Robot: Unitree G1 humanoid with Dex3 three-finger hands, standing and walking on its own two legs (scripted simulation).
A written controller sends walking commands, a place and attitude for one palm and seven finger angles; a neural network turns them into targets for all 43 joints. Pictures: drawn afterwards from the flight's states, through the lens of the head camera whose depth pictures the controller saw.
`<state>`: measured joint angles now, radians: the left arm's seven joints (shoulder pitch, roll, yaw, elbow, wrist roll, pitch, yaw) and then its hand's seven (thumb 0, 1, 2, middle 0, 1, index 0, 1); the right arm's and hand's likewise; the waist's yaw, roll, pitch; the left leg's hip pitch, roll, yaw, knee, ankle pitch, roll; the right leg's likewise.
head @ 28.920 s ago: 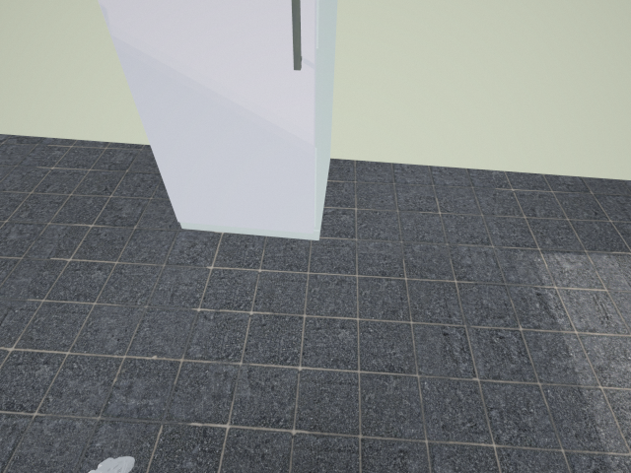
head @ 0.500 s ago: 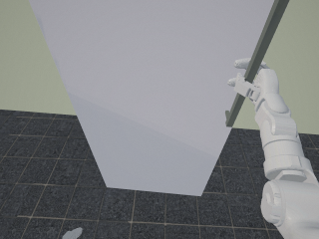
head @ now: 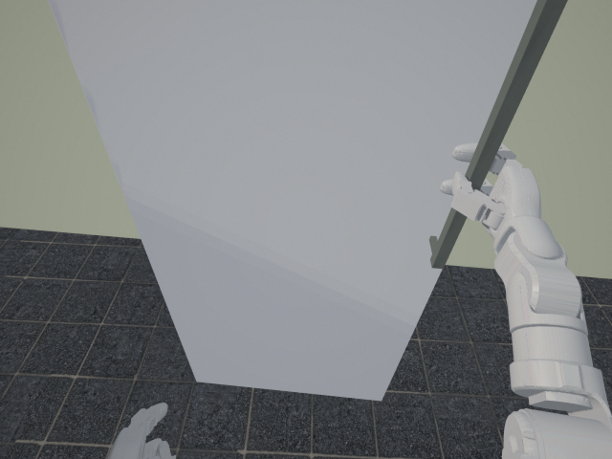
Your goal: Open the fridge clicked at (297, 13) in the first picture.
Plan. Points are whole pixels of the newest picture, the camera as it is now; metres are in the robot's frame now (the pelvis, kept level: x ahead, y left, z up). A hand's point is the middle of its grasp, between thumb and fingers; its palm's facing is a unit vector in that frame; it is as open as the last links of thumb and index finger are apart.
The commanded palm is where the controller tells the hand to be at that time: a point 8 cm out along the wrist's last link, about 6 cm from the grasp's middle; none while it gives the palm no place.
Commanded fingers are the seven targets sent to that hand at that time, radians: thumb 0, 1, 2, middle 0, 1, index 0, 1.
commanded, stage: grip the handle and tug to test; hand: right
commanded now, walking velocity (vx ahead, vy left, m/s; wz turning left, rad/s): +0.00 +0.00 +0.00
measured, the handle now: (480, 144) +0.46 -0.18 +0.23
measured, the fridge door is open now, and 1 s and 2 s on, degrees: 1 24 54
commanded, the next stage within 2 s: pull the door a little, standing still in 0.04 s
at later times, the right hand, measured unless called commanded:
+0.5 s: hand (464, 232) +0.33 -0.14 +0.19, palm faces +0.02 +1.00 +0.00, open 5.8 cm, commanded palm +0.30 -0.19 +0.19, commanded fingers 0.00 -0.90 -0.90 0.45 1.40 0.45 1.40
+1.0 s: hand (440, 343) +0.20 -0.09 +0.18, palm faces +0.06 +0.98 -0.21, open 6.6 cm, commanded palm +0.16 -0.14 +0.19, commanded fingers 0.00 -0.90 -0.90 0.45 1.40 0.45 1.40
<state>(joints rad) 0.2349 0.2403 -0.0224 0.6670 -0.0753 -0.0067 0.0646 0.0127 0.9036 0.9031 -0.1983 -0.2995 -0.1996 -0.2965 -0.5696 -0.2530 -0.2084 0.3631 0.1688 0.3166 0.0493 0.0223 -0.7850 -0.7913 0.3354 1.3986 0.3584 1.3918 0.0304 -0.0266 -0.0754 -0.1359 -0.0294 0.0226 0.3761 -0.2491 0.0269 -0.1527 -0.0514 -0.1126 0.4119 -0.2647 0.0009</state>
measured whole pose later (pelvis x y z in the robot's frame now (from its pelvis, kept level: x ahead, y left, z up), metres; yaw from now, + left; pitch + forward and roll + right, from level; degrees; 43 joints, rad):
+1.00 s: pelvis -0.08 +0.01 -0.01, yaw -3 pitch -1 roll +0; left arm 0.16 0.17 -0.06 0.58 0.01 0.05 0.07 0.01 0.90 0.90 -0.20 -0.30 -0.20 -0.30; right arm 0.06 -0.21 0.05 -0.39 0.03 0.03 -0.11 -0.05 -0.66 -0.74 0.45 1.40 0.23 1.31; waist 0.04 -0.06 0.00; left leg -0.31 -0.01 0.06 0.54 -0.23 0.04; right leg -0.32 -0.03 -0.04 0.52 -0.20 0.00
